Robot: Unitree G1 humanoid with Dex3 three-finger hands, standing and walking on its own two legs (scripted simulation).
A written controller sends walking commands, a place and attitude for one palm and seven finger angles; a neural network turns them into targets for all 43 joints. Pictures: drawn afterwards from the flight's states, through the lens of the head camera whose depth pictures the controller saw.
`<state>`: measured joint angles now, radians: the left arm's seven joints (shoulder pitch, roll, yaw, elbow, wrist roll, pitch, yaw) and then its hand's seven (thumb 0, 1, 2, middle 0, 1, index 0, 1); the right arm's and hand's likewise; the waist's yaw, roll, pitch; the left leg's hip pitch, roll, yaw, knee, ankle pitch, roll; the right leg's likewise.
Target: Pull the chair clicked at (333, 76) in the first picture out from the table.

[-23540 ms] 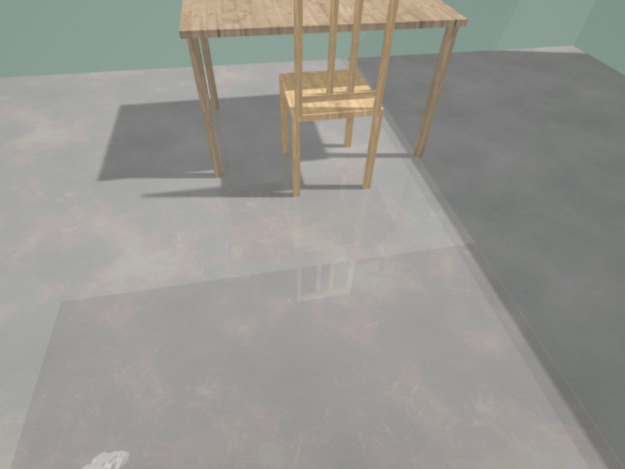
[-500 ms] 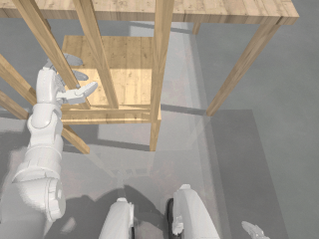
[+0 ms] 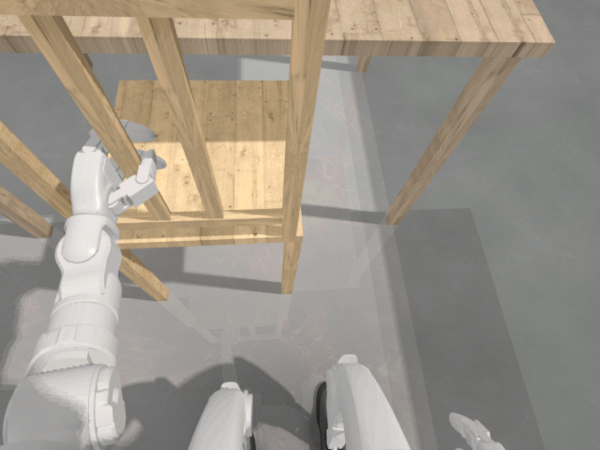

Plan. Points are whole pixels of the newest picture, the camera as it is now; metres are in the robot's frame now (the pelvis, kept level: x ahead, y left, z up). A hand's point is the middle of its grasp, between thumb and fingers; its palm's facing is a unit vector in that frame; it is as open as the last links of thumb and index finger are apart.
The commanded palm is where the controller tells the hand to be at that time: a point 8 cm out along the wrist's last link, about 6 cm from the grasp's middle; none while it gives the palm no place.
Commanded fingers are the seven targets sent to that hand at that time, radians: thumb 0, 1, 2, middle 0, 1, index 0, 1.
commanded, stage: hook a spindle and tug to test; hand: left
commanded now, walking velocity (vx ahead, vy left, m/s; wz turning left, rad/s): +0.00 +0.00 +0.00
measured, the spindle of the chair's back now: (122, 150) +0.48 +0.21 +0.06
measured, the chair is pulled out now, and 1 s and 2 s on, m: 0.00 0.05 0.10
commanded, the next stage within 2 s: step backward, pulling the chair out in 0.28 s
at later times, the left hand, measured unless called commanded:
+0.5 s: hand (148, 193) +0.43 +0.18 +0.03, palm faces +0.08 -0.98 -0.17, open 5.5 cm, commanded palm +0.40 +0.23 +0.03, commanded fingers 0.00 0.90 0.90 -0.50 -1.45 -0.50 -1.45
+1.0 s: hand (157, 217) +0.40 +0.16 +0.04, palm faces +0.11 -0.98 -0.17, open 5.2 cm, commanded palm +0.37 +0.21 +0.04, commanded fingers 0.00 0.90 0.90 -0.50 -1.45 -0.50 -1.45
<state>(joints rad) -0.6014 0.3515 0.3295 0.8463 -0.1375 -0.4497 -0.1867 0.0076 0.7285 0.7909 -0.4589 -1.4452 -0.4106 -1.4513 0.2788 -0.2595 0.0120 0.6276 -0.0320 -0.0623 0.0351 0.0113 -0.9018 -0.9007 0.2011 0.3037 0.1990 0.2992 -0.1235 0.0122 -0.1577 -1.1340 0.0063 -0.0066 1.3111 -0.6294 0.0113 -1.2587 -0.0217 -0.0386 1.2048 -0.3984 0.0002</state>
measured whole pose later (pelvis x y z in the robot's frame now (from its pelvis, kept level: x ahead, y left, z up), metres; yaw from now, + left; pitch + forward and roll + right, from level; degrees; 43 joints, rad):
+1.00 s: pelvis +0.00 +0.00 +0.10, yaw -2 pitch +13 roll -1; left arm -0.43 0.28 0.17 0.93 -0.07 -0.23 0.12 -0.01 0.70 0.72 -0.29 -1.12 -0.49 -1.45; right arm 0.28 -0.24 -0.02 0.66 0.04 0.17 -0.11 0.01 -0.90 -0.90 0.20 0.30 0.20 0.30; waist -0.12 -0.01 -0.01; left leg -0.57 0.03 0.04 0.73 -0.38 0.01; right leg -0.68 0.01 0.00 0.59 -0.13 0.01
